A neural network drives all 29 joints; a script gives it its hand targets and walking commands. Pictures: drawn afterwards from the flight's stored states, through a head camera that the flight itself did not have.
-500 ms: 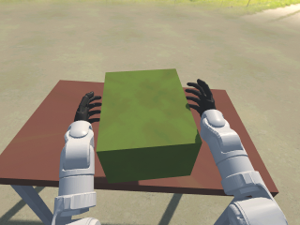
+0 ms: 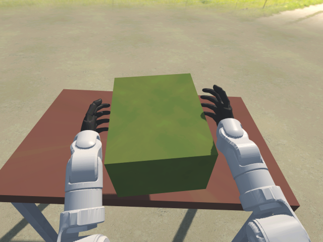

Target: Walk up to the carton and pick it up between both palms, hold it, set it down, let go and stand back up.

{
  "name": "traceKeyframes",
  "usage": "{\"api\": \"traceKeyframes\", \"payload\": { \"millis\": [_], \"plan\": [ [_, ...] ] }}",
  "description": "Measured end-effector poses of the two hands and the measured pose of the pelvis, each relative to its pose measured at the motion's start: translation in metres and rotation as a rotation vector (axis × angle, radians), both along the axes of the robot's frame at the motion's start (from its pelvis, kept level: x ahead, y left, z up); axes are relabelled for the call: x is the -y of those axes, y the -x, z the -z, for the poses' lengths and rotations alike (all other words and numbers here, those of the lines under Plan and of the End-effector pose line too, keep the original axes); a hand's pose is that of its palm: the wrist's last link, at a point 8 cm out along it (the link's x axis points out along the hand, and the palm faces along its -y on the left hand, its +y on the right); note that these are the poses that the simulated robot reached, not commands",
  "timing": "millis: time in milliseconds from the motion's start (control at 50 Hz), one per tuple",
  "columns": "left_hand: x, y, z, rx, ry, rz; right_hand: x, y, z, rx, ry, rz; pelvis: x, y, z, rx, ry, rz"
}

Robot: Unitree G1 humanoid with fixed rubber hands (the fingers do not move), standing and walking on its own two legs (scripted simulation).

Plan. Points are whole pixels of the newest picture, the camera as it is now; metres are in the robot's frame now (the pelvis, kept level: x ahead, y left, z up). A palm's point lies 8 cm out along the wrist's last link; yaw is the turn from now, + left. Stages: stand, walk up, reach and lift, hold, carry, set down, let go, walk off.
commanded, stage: hold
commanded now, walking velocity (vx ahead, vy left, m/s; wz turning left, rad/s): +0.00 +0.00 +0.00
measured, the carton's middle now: (157, 129) +0.39 +0.01 +0.11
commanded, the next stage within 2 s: set down in 0.20 s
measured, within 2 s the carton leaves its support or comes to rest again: neither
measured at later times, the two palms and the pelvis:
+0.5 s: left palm (90, 137) +0.34 +0.18 +0.13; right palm (215, 115) +0.36 -0.12 +0.19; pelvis +0.00 +0.00 +0.00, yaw +0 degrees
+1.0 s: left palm (103, 145) +0.36 +0.16 +0.09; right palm (221, 130) +0.36 -0.15 +0.14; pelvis +0.00 +0.00 +0.00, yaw -1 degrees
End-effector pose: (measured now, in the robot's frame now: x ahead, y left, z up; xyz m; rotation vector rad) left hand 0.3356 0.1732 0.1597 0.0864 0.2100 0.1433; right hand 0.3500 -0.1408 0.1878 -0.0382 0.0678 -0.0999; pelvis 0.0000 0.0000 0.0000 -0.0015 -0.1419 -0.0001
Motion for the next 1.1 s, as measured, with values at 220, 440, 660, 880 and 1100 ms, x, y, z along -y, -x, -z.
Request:
{"api": "traceKeyframes", "payload": {
  "millis": [220,440,660,880,1100],
  "plan": [
    [-0.002,0.000,-0.004,-0.009,-0.020,-0.019,-0.002,-0.004,0.002,-0.001,-0.020,-0.009,-0.001,0.008,0.000,-0.016,0.001,-0.003],
    [-0.004,-0.011,0.004,0.022,-0.030,-0.037,-0.010,-0.011,-0.010,0.149,-0.004,-0.018,0.000,-0.001,0.000,0.012,-0.007,0.010],
    [-0.008,0.007,0.077,-0.105,-0.001,-0.054,-0.022,-0.005,0.039,0.134,0.039,-0.063,0.002,-0.006,-0.001,0.014,-0.006,-0.005],
    [0.010,-0.013,0.060,-0.077,-0.033,0.009,0.001,-0.005,0.033,0.150,0.029,-0.001,0.002,0.000,-0.002,-0.005,-0.007,0.011],
    [0.014,-0.019,0.085,-0.135,-0.003,0.015,0.007,-0.014,0.063,0.059,0.031,0.010,0.003,-0.005,-0.002,-0.007,-0.013,0.027]
  ]
}}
